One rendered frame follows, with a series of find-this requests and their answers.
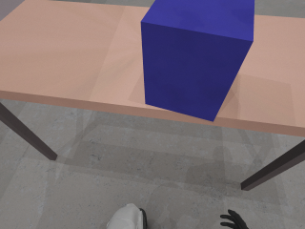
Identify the table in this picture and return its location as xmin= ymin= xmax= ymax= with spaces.
xmin=0 ymin=0 xmax=305 ymax=191

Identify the left robot shin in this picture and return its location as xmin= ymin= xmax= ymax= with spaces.
xmin=126 ymin=203 xmax=138 ymax=209

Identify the right robot hand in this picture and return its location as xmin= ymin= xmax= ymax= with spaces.
xmin=220 ymin=209 xmax=249 ymax=229

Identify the robot left thigh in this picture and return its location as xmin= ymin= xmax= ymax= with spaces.
xmin=106 ymin=206 xmax=143 ymax=229

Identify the carton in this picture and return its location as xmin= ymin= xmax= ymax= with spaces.
xmin=140 ymin=0 xmax=254 ymax=122

